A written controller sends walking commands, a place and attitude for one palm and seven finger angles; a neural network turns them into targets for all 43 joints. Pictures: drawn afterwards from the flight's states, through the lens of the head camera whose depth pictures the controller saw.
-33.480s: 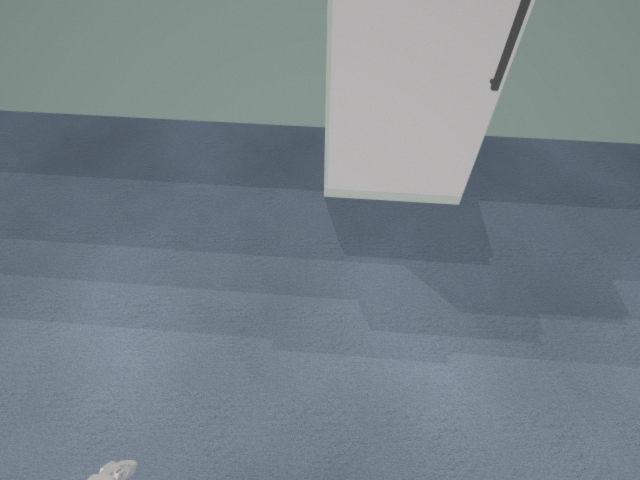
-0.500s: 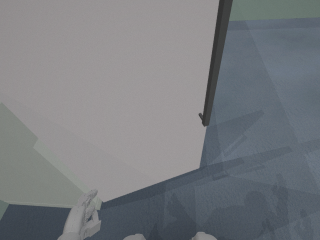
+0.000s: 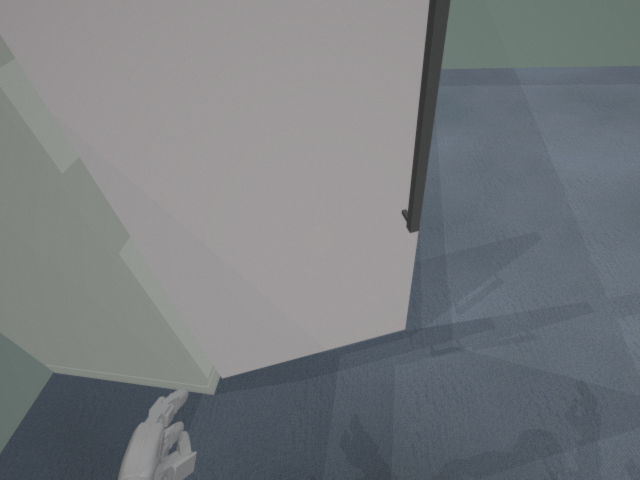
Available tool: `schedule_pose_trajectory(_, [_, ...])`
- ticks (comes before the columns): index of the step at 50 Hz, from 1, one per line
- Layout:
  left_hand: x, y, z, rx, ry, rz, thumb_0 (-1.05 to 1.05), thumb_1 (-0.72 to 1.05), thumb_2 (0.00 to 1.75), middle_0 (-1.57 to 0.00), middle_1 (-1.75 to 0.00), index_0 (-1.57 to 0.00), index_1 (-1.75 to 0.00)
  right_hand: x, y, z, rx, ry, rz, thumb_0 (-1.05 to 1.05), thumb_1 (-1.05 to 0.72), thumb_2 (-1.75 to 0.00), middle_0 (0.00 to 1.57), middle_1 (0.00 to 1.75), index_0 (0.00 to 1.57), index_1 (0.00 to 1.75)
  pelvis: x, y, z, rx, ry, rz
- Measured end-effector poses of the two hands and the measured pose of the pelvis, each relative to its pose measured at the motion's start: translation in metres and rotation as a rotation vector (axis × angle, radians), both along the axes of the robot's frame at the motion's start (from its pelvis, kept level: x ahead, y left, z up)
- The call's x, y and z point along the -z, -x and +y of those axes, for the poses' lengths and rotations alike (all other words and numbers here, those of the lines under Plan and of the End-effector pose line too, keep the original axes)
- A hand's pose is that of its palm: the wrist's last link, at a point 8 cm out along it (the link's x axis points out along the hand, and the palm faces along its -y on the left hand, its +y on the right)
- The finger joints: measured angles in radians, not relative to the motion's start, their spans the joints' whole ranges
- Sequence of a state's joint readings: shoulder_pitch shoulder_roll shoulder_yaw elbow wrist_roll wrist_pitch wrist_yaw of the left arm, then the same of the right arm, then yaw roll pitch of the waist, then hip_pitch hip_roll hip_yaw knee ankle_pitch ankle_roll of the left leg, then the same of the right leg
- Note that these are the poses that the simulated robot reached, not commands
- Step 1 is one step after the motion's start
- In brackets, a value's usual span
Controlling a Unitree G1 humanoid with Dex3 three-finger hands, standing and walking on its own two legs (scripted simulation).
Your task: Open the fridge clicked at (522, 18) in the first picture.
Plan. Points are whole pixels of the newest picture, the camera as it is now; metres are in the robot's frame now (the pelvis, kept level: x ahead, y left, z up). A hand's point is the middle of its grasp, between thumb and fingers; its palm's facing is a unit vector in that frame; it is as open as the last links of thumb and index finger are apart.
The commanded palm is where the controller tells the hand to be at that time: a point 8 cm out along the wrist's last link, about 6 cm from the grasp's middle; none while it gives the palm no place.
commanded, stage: stop stepping back and stand still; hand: right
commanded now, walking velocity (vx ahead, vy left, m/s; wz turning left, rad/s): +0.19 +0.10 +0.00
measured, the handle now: (419, 127) +0.66 -0.13 +0.10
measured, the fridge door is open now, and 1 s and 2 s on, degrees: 67 67 67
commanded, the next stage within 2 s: let the arm hang, fingers relaxed in 1.26 s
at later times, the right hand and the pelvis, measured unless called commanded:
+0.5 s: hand out of the picture +0.13 -0.31 +0.18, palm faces +0.50 +0.81 -0.31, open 7.4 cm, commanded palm +0.06 -0.34 +0.20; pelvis -0.07 -0.04 +0.01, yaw -2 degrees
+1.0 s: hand out of the picture +0.18 -0.30 +0.19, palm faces +0.45 +0.75 -0.48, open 7.4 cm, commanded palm +0.11 -0.34 +0.20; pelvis -0.01 -0.03 +0.02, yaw -4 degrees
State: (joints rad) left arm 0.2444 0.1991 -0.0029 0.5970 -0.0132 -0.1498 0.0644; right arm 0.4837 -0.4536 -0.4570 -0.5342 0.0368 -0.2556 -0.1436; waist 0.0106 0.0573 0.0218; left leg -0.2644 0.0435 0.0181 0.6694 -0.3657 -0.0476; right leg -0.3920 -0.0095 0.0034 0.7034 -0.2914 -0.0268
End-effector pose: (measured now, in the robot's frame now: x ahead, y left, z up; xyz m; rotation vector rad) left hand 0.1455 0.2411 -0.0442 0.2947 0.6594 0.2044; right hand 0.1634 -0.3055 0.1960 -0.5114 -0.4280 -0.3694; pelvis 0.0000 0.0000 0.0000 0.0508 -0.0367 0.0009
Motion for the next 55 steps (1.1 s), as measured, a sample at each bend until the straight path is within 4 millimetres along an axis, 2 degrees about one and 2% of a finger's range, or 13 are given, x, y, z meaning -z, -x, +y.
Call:
schedule_pose_trajectory(5, [-0.006, 0.030, -0.009, -0.019, 0.018, -0.010, 0.02, 0.90, 0.90, -0.20, -0.30, -0.20, -0.30, 0.003, 0.018, -0.008, 0.027, -0.033, 0.038, 0.01, -0.88, -0.90, 0.22, 0.30, 0.21, 0.30, -0.009, 0.025, -0.003, -0.001, 0.027, -0.026])
schedule_pose_trajectory(8, [-0.008, 0.047, -0.017, 0.012, 0.052, 0.015, 0.02, 0.90, 0.90, -0.20, -0.30, -0.20, -0.30, -0.006, 0.040, -0.005, 0.028, -0.019, 0.072, 0.01, -0.88, -0.90, 0.21, 0.30, 0.21, 0.30, -0.019, 0.034, -0.002, 0.019, 0.017, -0.012])
schedule_pose_trajectory(11, [-0.002, 0.058, -0.020, 0.043, 0.066, 0.046, 0.02, 0.90, 0.90, -0.20, -0.30, -0.20, -0.30, -0.014, 0.065, -0.002, 0.027, 0.031, 0.094, 0.01, -0.88, -0.90, 0.22, 0.30, 0.21, 0.30, -0.019, 0.045, -0.002, 0.031, 0.022, -0.008])
schedule_pose_trajectory(15, [-0.001, 0.070, -0.019, 0.043, 0.047, 0.099, 0.02, 0.90, 0.90, -0.20, -0.30, -0.20, -0.30, -0.014, 0.086, -0.016, 0.076, -0.017, 0.062, 0.01, -0.88, -0.90, 0.22, 0.30, 0.22, 0.30, -0.023, 0.054, -0.008, 0.019, 0.045, -0.004])
schedule_pose_trajectory(19, [-0.009, 0.074, -0.021, 0.039, 0.003, 0.087, 0.02, 0.90, 0.90, -0.20, -0.30, -0.20, -0.30, 0.001, 0.086, -0.037, 0.157, -0.122, 0.052, 0.01, -0.88, -0.90, 0.22, 0.30, 0.21, 0.30, -0.027, 0.060, -0.017, 0.024, 0.062, 0.018])
schedule_pose_trajectory(23, [-0.011, 0.070, -0.026, 0.026, -0.031, -0.004, 0.02, 0.90, 0.90, -0.20, -0.30, -0.20, -0.30, 0.010, 0.080, -0.041, 0.124, -0.147, 0.028, 0.01, -0.89, -0.90, 0.21, 0.30, 0.21, 0.30, -0.013, 0.069, -0.033, 0.033, 0.053, -0.001])
schedule_pose_trajectory(26, [-0.012, 0.071, -0.039, 0.005, 0.018, -0.030, 0.02, 0.90, 0.90, -0.20, -0.30, -0.20, -0.30, 0.004, 0.077, -0.038, 0.074, -0.099, 0.050, 0.01, -0.89, -0.90, 0.21, 0.30, 0.21, 0.30, -0.016, 0.071, -0.035, 0.040, 0.067, -0.018])
schedule_pose_trajectory(30, [-0.008, 0.074, -0.059, 0.046, 0.081, 0.015, 0.02, 0.90, 0.90, -0.20, -0.30, -0.20, -0.30, -0.016, 0.083, -0.038, 0.063, 0.002, 0.074, 0.01, -0.88, -0.90, 0.21, 0.30, 0.21, 0.30, -0.025, 0.066, -0.034, 0.061, 0.031, -0.005])
schedule_pose_trajectory(33, [0.004, 0.070, -0.066, 0.079, 0.108, 0.049, 0.01, 0.90, 0.90, -0.20, -0.30, -0.20, -0.30, -0.024, 0.090, -0.042, 0.100, 0.076, 0.085, 0.01, -0.88, -0.90, 0.21, 0.30, 0.21, 0.30, -0.020, 0.059, -0.032, 0.068, 0.024, 0.008])
schedule_pose_trajectory(38, [0.024, 0.056, -0.063, 0.103, 0.089, 0.121, 0.02, 0.90, 0.90, -0.20, -0.30, -0.20, -0.30, -0.007, 0.084, -0.055, 0.166, -0.004, 0.087, 0.01, -0.88, -0.90, 0.21, 0.30, 0.21, 0.30, -0.011, 0.051, -0.038, 0.065, 0.022, 0.000])
schedule_pose_trajectory(43, [0.016, 0.038, -0.063, 0.083, 0.072, 0.092, 0.02, 0.90, 0.90, -0.20, -0.30, -0.20, -0.30, 0.008, 0.057, -0.051, 0.161, -0.098, 0.107, 0.01, -0.89, -0.90, 0.21, 0.30, 0.21, 0.30, -0.015, 0.036, -0.041, 0.057, 0.058, -0.009])
schedule_pose_trajectory(49, [0.008, 0.006, -0.063, 0.110, 0.108, 0.059, 0.02, 0.90, 0.90, -0.20, -0.30, -0.20, -0.30, -0.010, 0.031, -0.032, 0.095, 0.028, 0.133, 0.01, -0.88, -0.90, 0.21, 0.30, 0.21, 0.30, -0.021, 0.016, -0.031, 0.075, 0.047, 0.024])
schedule_pose_trajectory(55, [0.008, -0.023, -0.049, 0.082, 0.107, 0.061, 0.02, 0.90, 0.90, -0.20, -0.30, -0.20, -0.30, -0.016, 0.013, -0.031, 0.101, 0.069, 0.177, 0.01, -0.88, -0.90, 0.22, 0.30, 0.22, 0.30, -0.022, 0.000, -0.028, 0.064, 0.049, 0.058])
